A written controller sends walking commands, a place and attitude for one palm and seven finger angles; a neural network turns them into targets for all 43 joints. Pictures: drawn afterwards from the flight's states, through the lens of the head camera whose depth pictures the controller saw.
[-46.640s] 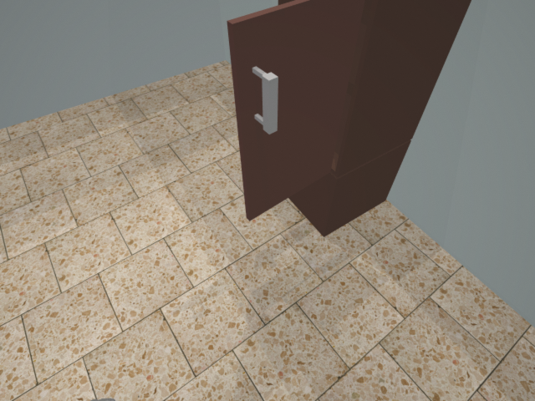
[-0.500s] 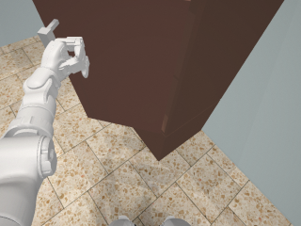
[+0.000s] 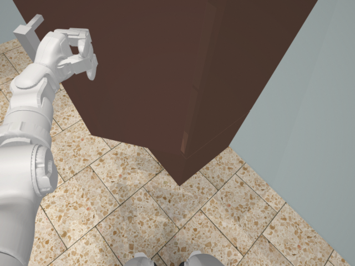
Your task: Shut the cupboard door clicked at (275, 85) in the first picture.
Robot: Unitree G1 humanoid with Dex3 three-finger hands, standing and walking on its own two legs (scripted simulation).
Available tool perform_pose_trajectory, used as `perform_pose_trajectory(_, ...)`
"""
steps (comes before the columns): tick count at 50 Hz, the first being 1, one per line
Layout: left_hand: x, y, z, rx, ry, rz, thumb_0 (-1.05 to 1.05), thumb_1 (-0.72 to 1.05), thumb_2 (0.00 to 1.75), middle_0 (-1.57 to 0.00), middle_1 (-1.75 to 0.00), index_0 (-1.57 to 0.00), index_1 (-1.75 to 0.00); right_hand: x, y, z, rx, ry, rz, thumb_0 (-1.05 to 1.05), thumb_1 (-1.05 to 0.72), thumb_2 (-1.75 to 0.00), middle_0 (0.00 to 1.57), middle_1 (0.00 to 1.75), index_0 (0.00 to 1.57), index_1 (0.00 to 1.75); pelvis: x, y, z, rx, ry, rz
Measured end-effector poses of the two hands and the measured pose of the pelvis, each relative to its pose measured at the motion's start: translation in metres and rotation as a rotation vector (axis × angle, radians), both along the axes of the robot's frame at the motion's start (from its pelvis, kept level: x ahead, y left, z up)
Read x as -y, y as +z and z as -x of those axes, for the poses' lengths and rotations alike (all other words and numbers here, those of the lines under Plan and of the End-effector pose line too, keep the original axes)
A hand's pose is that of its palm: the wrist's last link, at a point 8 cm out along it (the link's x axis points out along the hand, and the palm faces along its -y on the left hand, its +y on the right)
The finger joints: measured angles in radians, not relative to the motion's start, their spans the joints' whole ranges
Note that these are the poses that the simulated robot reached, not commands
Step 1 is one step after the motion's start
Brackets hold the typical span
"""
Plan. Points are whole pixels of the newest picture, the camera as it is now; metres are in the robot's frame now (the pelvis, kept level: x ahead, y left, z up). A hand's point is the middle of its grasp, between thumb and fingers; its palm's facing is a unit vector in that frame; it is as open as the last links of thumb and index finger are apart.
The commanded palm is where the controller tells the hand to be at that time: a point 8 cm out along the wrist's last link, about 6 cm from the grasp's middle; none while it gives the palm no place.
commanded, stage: push the door shut along its arc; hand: left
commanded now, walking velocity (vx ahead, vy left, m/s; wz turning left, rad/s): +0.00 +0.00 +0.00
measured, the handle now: (45, 51) +0.56 +0.23 +0.13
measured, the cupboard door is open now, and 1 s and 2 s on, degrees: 38 28 28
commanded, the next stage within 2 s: pull the fist back off the door in 0.20 s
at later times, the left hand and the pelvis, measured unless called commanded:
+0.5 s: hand (104, 48) +0.55 +0.11 +0.14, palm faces +0.09 -0.99 +0.07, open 3.0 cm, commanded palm +0.52 +0.14 +0.13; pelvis -0.01 -0.01 -0.01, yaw +1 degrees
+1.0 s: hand (103, 78) +0.49 +0.11 +0.12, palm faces +0.08 -1.00 +0.00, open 3.1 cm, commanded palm +0.45 +0.15 +0.13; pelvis +0.00 -0.02 +0.01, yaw -1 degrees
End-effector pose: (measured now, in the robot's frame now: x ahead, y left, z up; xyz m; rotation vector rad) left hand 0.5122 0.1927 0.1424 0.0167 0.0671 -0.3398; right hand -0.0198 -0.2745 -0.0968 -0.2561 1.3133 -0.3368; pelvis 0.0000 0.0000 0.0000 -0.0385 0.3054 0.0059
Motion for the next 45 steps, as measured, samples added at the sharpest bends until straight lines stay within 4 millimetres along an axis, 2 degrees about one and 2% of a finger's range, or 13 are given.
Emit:
perform_pose_trajectory(9,0.006,0.002,-0.001,-0.001,-0.016,0.008,0.04,0.91,0.96,-1.30,-1.50,-1.30,-1.50,0.014,-0.002,-0.016,0.033,0.050,0.034,0.00,-0.90,-0.90,0.20,0.30,0.21,0.30,0.005,-0.005,0.006,-0.014,0.016,0.002)
perform_pose_trajectory(16,0.014,0.003,-0.005,0.006,-0.024,-0.001,0.05,0.96,1.00,-1.30,-1.50,-1.30,-1.50,0.018,-0.008,-0.015,0.028,0.066,0.041,0.00,-0.90,-0.90,0.20,0.30,0.21,0.30,0.008,-0.010,0.011,-0.031,0.024,0.004)
perform_pose_trajectory(22,0.024,-0.004,-0.012,-0.033,0.305,0.140,0.03,0.84,0.95,-1.30,-1.50,-1.30,-1.50,0.005,-0.012,-0.005,0.021,0.080,-0.035,0.00,-0.91,-0.90,0.20,0.30,0.21,0.29,0.010,-0.011,0.013,-0.056,0.024,0.006)
perform_pose_trajectory(27,0.041,-0.003,-0.011,0.067,0.466,0.021,0.02,0.85,0.93,-1.30,-1.50,-1.30,-1.50,-0.011,-0.019,0.012,0.008,0.077,-0.128,0.00,-0.91,-0.90,0.20,0.30,0.21,0.29,0.012,-0.013,0.012,-0.067,0.008,-0.001)
perform_pose_trajectory(32,0.050,-0.011,-0.008,0.031,0.431,-0.047,0.01,0.89,0.93,-1.30,-1.50,-1.30,-1.50,-0.022,-0.021,0.035,-0.027,-0.005,-0.186,0.00,-0.91,-0.90,0.20,0.30,0.21,0.29,0.016,-0.008,0.010,-0.039,-0.018,-0.012)
perform_pose_trajectory(37,0.049,-0.008,0.000,0.012,0.432,0.025,0.01,0.90,0.92,-1.30,-1.50,-1.30,-1.50,-0.021,-0.012,0.049,-0.047,-0.058,-0.189,0.00,-0.91,-0.90,0.20,0.30,0.21,0.29,0.020,0.001,0.004,-0.004,-0.040,-0.020)
perform_pose_trajectory(41,0.046,0.005,0.010,0.097,0.428,0.014,0.02,0.90,0.91,-1.30,-1.50,-1.30,-1.50,-0.012,-0.007,0.045,-0.035,-0.054,-0.175,0.01,-0.91,-0.90,0.20,0.30,0.21,0.29,0.023,0.006,0.000,0.019,-0.045,-0.025)
perform_pose_trajectory(45,0.038,-0.003,0.025,0.067,0.417,-0.013,0.02,0.90,0.90,-1.30,-1.50,-1.30,-1.50,0.002,-0.004,0.028,-0.001,-0.040,-0.155,0.01,-0.91,-0.90,0.20,0.30,0.21,0.29,0.025,0.009,-0.002,0.043,-0.043,-0.029)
